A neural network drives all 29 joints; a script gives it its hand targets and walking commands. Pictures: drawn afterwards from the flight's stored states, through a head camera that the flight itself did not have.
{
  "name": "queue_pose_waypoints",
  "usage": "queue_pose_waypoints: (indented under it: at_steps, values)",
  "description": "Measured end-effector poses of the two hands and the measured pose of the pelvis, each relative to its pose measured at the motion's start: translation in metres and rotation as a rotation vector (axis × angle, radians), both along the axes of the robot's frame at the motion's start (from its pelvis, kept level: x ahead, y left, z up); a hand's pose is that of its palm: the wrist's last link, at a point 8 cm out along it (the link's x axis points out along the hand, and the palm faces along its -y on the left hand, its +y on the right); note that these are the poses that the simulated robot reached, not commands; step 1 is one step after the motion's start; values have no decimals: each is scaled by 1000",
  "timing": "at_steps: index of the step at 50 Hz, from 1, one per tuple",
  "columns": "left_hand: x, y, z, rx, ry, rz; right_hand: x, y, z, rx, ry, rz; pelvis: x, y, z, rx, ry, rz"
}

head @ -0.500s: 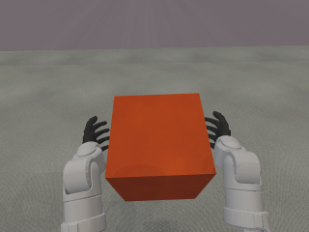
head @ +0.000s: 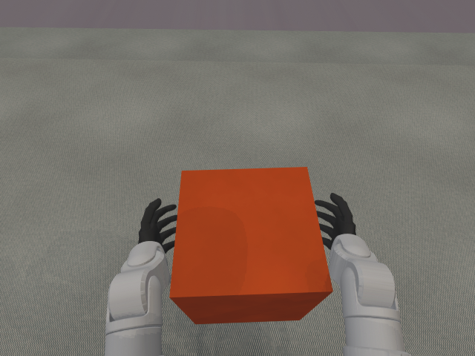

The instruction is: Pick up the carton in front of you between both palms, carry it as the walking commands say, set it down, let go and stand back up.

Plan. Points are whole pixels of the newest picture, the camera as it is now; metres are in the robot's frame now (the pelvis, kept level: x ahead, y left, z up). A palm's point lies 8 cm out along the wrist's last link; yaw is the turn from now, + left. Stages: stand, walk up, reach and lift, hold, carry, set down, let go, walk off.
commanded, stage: carry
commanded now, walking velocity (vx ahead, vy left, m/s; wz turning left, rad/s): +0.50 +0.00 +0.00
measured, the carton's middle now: (246, 252) +0.32 +0.00 -0.02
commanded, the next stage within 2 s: none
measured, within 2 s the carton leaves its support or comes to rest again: neither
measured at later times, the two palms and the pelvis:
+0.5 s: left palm (196, 125) +0.55 +0.10 +0.10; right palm (342, 120) +0.56 -0.20 +0.09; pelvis +0.33 -0.06 +0.01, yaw +2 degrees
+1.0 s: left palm (193, 54) +0.88 +0.13 +0.08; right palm (300, 52) +0.87 -0.17 +0.09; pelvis +0.65 -0.01 +0.01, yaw -1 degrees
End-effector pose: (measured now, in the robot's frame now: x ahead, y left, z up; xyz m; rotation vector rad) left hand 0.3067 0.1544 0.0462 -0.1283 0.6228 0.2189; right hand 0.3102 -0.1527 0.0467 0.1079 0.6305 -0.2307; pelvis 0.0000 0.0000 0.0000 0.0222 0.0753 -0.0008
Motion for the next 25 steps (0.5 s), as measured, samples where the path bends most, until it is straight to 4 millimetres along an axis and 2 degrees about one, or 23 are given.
queue_pose_waypoints:
  at_steps: [3,7,11,14,18,22,25]
  values:
    - [42,-5,14,11,-10,-24,31,-7,14,1,-11,-38,36,4,10,-8,3,-14]
    - [88,-13,40,20,-25,-57,64,-12,38,20,-29,-51,85,6,27,-38,11,-22]
    - [126,-17,59,12,-55,-63,103,-14,62,1,-59,-21,137,-2,35,-58,13,-15]
    - [149,-20,67,14,-70,-53,135,-18,72,-14,-71,10,178,-13,34,-56,11,-12]
    - [182,-35,67,3,-70,-51,177,-29,70,-4,-70,46,239,-31,25,-44,0,-5]
    - [220,-54,56,26,-55,-40,221,-47,51,29,-57,64,298,-52,6,-52,-18,21]
    - [242,-59,50,22,19,-15,250,-52,45,35,17,86,330,-62,11,-40,-15,39]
